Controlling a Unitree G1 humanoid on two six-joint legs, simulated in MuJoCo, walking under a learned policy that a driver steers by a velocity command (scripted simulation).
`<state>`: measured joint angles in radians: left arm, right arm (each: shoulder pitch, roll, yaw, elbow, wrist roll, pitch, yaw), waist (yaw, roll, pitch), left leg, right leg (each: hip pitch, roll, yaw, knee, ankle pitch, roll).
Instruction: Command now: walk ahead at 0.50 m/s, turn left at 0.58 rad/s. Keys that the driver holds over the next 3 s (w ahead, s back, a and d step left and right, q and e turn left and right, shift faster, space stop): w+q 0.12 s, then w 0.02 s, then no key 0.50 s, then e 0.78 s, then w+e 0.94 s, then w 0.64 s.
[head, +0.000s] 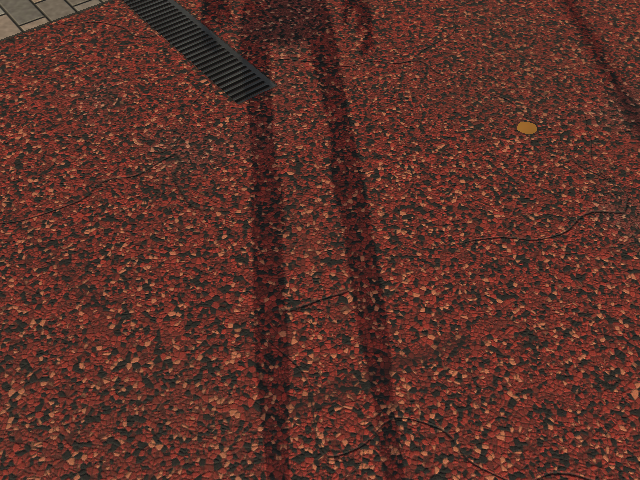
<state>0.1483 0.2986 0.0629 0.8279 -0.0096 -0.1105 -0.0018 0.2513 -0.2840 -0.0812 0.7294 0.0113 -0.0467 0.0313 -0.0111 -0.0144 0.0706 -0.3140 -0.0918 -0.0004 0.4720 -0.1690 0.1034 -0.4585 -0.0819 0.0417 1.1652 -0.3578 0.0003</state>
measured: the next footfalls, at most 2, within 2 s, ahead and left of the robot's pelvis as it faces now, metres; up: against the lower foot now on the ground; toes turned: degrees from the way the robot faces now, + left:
right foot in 0.32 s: +0.38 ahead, -0.13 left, +0.00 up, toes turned +10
left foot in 0.64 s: +0.30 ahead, +0.11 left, +0.00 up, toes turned +8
